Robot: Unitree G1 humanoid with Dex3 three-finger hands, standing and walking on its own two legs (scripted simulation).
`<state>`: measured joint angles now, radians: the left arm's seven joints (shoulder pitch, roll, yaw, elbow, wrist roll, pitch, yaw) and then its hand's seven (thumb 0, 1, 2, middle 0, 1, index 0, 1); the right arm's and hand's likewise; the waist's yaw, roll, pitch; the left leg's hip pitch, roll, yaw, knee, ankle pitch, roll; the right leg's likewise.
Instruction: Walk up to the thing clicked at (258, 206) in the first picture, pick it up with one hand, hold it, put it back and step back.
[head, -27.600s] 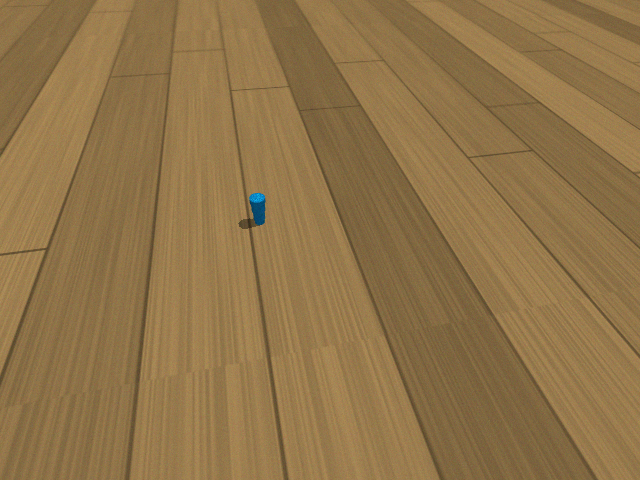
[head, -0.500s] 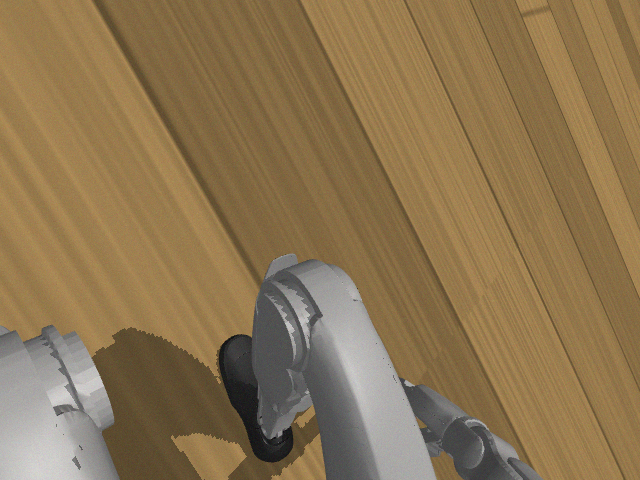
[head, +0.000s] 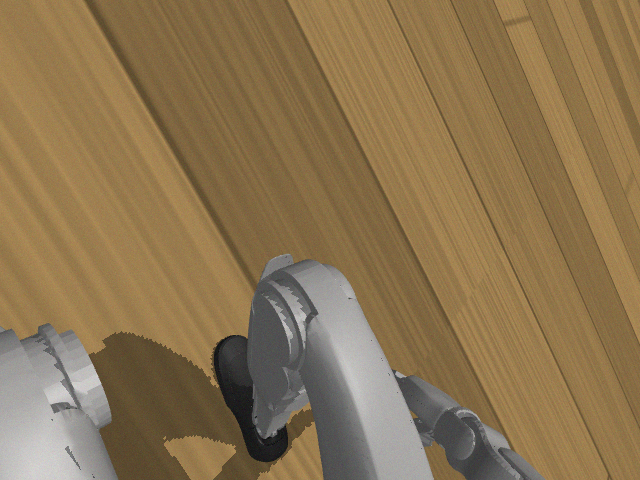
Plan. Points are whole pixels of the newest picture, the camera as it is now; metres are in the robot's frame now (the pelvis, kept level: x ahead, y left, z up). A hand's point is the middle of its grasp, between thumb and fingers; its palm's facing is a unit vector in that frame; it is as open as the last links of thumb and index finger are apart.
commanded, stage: open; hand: left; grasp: from the side
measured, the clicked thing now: out of the picture +0.47 +0.35 -0.22
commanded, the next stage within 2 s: withdraw in 0.30 s
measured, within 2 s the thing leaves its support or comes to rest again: rests again in 1.04 s
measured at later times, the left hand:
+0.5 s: hand out of the picture +0.48 +0.35 -0.16, palm faces +0.55 -0.84 -0.01, open 14.7 cm
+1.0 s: hand out of the picture +0.44 +0.45 -0.09, palm faces +0.54 -0.83 -0.15, open 17.4 cm
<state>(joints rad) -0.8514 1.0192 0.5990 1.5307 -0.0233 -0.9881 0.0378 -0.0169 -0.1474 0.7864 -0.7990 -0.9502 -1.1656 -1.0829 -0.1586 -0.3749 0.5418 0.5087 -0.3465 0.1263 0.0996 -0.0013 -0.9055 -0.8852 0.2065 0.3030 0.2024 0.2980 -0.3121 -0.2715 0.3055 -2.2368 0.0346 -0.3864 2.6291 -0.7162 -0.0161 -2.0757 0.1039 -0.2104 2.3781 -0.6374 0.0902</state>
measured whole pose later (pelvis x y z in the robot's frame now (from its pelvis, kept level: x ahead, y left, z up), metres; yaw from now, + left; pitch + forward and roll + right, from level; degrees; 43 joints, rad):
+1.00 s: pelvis +0.00 +0.00 +0.02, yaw +2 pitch +21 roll -16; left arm -0.85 1.08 0.64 1.35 0.02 -0.62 -0.12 -0.01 -0.57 0.05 -0.08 -0.09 -0.09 -0.08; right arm -0.03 -0.35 0.39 0.55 -0.20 0.18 0.08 0.00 -0.89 -0.89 0.21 0.30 0.20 0.30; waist -0.24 -0.17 0.17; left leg -2.27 0.04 -0.30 2.54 -0.69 0.01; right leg -2.11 0.07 -0.16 2.33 -0.65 0.07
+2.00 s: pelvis +0.07 -0.01 +0.35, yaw +16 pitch +20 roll -3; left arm 0.15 0.30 0.14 0.29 0.00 0.18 0.17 -0.01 -0.53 0.06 -0.07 -0.06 -0.06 -0.06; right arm 0.21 -0.23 0.01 0.51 0.05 0.01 -0.14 0.01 -0.90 -0.90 0.20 0.30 0.20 0.30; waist -0.05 0.01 -0.16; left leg -1.13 0.06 -0.06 1.33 -0.56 -0.03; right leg -1.07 -0.01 -0.05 1.29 -0.57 0.01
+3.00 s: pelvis +0.10 +0.00 +0.43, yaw +17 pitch +7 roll -2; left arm 0.46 0.21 -0.01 -0.01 -0.01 0.29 0.14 -0.01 -0.56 0.04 -0.06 -0.06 -0.05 -0.05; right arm 0.29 -0.20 0.03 0.51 0.01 -0.11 -0.19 0.01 -0.90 -0.90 0.21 0.30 0.20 0.30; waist -0.02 0.03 -0.11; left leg -0.63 0.06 -0.03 0.96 -0.46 -0.02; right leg -0.57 -0.02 -0.05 0.91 -0.46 0.02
